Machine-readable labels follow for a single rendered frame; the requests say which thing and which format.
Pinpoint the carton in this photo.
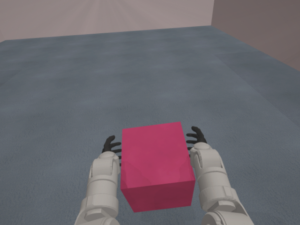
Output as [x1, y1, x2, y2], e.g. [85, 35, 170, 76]
[120, 122, 195, 212]

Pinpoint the robot left hand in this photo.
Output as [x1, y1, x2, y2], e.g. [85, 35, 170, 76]
[102, 135, 122, 166]

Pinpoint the left robot forearm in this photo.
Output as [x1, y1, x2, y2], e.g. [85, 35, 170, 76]
[74, 151, 120, 225]

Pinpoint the right robot upper arm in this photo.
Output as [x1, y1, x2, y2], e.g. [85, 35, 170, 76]
[201, 210, 254, 225]

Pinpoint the robot right hand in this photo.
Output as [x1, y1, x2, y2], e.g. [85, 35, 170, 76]
[186, 126, 207, 157]

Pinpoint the right robot forearm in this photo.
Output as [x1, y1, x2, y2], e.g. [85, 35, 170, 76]
[190, 142, 251, 219]

